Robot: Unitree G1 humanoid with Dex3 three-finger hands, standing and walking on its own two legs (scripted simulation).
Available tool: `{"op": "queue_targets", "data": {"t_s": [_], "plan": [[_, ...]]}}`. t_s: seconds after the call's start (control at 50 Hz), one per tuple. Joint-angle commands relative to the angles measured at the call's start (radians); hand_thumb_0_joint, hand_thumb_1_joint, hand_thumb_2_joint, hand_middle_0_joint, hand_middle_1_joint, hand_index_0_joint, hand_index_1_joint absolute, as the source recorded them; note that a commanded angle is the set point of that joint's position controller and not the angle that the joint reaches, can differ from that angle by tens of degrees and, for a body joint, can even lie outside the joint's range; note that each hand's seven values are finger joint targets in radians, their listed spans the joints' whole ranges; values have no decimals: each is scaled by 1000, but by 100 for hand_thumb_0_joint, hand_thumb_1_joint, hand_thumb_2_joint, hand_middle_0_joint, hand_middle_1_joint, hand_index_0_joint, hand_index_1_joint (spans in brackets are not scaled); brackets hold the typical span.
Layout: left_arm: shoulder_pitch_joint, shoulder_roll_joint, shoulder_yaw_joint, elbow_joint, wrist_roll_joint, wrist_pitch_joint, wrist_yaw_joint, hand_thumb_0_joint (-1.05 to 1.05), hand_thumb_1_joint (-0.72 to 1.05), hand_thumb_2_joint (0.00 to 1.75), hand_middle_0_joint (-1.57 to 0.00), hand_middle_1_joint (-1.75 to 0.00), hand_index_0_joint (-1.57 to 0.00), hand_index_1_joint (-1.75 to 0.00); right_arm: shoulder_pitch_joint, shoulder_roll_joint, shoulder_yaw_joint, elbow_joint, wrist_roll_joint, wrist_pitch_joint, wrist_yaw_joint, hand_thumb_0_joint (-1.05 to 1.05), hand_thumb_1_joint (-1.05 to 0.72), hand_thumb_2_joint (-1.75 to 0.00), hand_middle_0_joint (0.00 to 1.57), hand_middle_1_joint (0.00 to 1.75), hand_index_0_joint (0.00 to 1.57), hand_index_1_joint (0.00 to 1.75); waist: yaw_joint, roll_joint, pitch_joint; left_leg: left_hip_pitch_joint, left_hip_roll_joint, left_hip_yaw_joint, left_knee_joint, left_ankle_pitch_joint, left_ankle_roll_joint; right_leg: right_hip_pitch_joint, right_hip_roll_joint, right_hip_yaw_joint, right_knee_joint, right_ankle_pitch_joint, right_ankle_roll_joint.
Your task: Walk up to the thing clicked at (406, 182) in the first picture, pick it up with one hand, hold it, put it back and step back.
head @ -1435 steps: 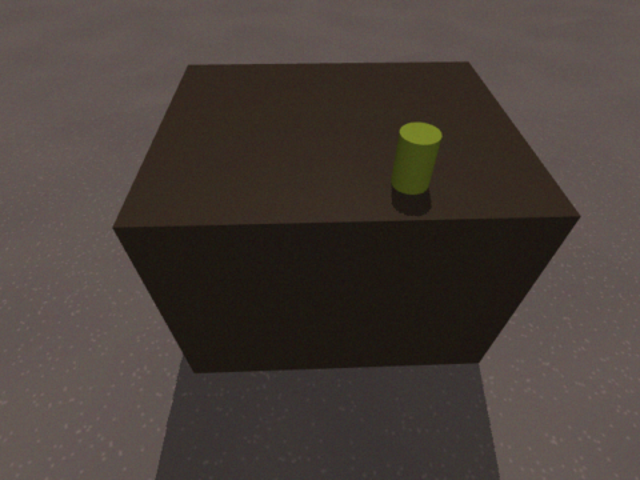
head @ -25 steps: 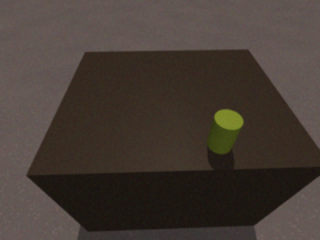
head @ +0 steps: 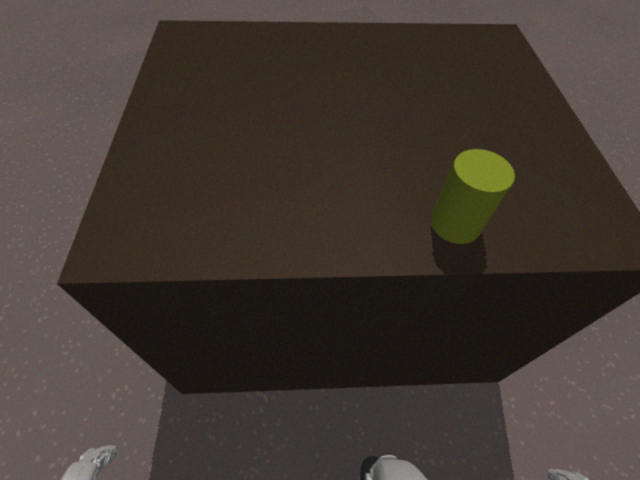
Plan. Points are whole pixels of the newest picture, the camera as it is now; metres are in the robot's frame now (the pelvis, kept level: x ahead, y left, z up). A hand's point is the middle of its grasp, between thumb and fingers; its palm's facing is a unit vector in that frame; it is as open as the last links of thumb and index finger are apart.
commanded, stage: step back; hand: right
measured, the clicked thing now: (468, 198) +0.51 -0.24 +0.00
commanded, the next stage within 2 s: none
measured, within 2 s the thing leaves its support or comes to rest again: neither
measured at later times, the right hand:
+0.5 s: hand out of the picture -0.01 -0.25 -0.15, palm faces +0.08 +0.92 -0.38, open 7.4 cm
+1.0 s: hand out of the picture -0.14 -0.23 -0.12, palm faces -0.03 +0.89 -0.45, open 7.4 cm
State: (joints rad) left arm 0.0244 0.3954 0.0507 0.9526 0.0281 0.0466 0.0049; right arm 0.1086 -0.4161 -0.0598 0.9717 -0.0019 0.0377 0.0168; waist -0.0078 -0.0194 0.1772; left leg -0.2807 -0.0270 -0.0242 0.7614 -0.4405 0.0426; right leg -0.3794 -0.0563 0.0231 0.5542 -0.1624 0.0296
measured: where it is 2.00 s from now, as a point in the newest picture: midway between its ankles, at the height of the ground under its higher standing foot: outside the picture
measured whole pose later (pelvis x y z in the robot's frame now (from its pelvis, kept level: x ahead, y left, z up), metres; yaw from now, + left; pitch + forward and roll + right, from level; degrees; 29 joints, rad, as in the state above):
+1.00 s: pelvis -0.21 +0.04 +0.01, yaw -2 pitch -2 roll -2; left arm 0.13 0.39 0.08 0.80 0.02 0.10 0.00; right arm 0.19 -0.36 -0.04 0.88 -0.05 0.01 -0.01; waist -0.01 -0.05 0.17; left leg -0.24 0.01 -0.03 0.58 -0.30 0.02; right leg -0.49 0.13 0.14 1.13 -0.50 -0.01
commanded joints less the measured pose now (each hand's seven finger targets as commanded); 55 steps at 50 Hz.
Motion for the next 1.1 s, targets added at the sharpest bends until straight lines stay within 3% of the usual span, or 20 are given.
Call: {"op": "queue_targets", "data": {"t_s": [0.0,0.02,0.04,0.06,0.14,0.28,0.34,0.42,0.46,0.5,0.52,0.6,0.74,0.82,0.84,0.86,0.88,0.9,0.96,1.08], "plan": [[-54,179,38,-135,-18,4,16,0,90,90,-20,-30,-20,-30,141,-209,-61,-26,-34,-13,-23,0,-90,-90,20,30,20,30,-37,88,-212,106,143,-174,-405,399,12,10,-2,95,181,23,-110],[-46,141,33,-144,-22,8,21,0,90,90,-20,-30,-20,-30,115,-279,-79,-40,-47,-18,-24,0,-90,-90,20,30,20,30,-20,249,-187,176,289,-377,-449,640,55,-150,165,63,332,-371,-69],[-10,158,43,-124,-14,19,30,0,90,90,-20,-30,-20,-30,85,-289,-78,-56,-51,-22,-28,0,-90,-90,20,30,20,30,1,134,-182,107,321,-339,-398,746,89,-121,167,160,451,-440,-59],[-3,159,45,-125,-11,18,38,0,90,90,-20,-30,-20,-30,65,-331,-83,-87,-41,-23,-31,0,-90,-90,20,30,20,30,-29,244,-192,45,403,-452,-441,728,152,-103,187,179,541,-489,-49],[79,186,55,-96,-24,18,31,0,90,90,-20,-30,-20,-30,-52,-212,-56,-123,-41,-37,-53,0,-90,-90,20,30,20,30,59,154,-176,214,235,-182,-331,776,90,-203,177,214,652,-283,-46],[38,158,59,-166,-10,1,20,0,90,90,-20,-30,-20,-30,103,-200,-65,-116,-17,-30,-67,0,-90,-90,20,30,20,30,-39,148,-214,388,265,-190,-283,805,126,-134,134,130,333,-307,-1],[81,148,61,-162,-5,-4,16,0,90,90,-20,-30,-20,-30,74,-212,-67,-138,-15,-26,-60,0,-90,-90,20,30,20,30,-23,164,-237,328,290,-190,-269,723,161,-19,90,64,174,-294,-21],[173,143,68,-124,6,-14,8,0,90,90,-20,-30,-20,-30,29,-222,-64,-158,-8,-22,-52,0,-90,-90,20,30,20,30,15,126,-260,200,264,-175,-220,610,126,162,89,13,-66,-115,-59],[193,200,84,-126,15,-24,9,0,90,90,-20,-30,-20,-30,-1,-194,-53,-176,5,-23,-48,0,-90,-90,20,30,20,30,25,-18,-280,30,189,-122,-138,454,59,275,-14,169,-70,169,-110],[97,290,99,-177,2,-21,3,0,90,90,-20,-30,-20,-30,-29,-149,-44,-176,8,-15,-55,0,-90,-90,20,30,20,30,50,-276,-171,-63,-57,0,203,-145,-38,107,-293,480,-203,310,-343],[94,273,98,-200,7,-27,4,0,90,90,-20,-30,-20,-30,-1,-168,-48,-166,3,-9,-55,0,-90,-90,20,30,20,30,48,-233,-140,-81,-48,-83,343,-221,-45,76,-322,522,-206,349,-367],[24,185,82,-238,0,-22,17,0,90,90,-20,-30,-20,-30,77,-164,-34,-129,5,-16,-53,0,-90,-90,20,30,20,30,6,-98,-148,-122,-94,-107,399,-89,-48,125,-146,229,-136,419,-255],[120,192,86,-269,9,-5,17,0,90,90,-20,-30,-20,-30,98,-148,-28,-166,-9,-35,-63,0,-90,-90,20,30,20,30,47,-183,-267,-137,2,-24,-12,-78,-63,399,-161,216,-35,459,-251],[75,193,72,-288,-8,17,4,0,90,90,-20,-30,-20,-30,164,-157,-50,-135,-29,-46,-56,0,-90,-90,20,30,20,30,-6,-129,-268,88,12,0,-385,294,-28,212,-85,177,71,205,-147],[101,160,65,-296,-10,20,0,0,90,90,-20,-30,-20,-30,148,-221,-67,-146,-42,-48,-55,0,-90,-90,20,30,20,30,8,28,-270,174,166,-207,-406,349,25,48,-6,140,158,9,-98],[86,139,67,-296,-12,17,3,0,90,90,-20,-30,-20,-30,98,-309,-84,-161,-48,-47,-49,0,-90,-90,20,30,20,30,7,235,-222,189,364,-457,-461,445,125,-152,175,50,351,-380,-56],[27,181,90,-299,8,16,18,0,90,90,-20,-30,-20,-30,81,-368,-96,-184,-39,-48,-48,0,-90,-90,20,30,20,30,-51,258,-194,5,498,-551,-468,483,268,-78,158,153,558,-502,-33],[26,207,95,-288,10,18,19,0,90,90,-20,-30,-20,-30,35,-340,-92,-190,-37,-55,-56,0,-90,-90,20,30,20,30,-23,202,-158,-48,504,-538,-461,481,280,-66,126,202,674,-460,-36],[148,179,99,-228,-17,22,6,0,90,90,-20,-30,-20,-30,-53,-213,-54,-209,-42,-56,-58,0,-90,-90,20,30,20,30,67,125,-136,41,257,-174,-385,594,139,-138,186,208,746,-308,-43],[147,165,92,-231,-3,8,2,0,90,90,-20,-30,-20,-30,72,-207,-62,-204,-28,-49,-55,0,-90,-90,20,30,20,30,-10,182,-194,250,271,-162,-321,619,193,-135,145,138,528,-337,23]]}}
